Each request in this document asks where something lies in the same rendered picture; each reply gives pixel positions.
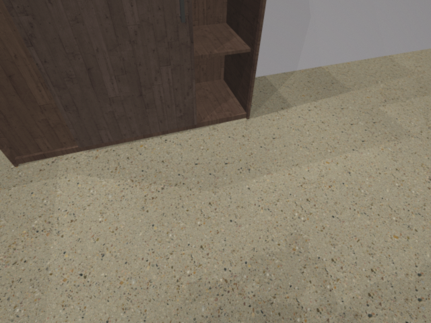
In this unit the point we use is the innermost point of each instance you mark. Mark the wardrobe door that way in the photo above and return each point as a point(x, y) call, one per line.
point(116, 69)
point(30, 121)

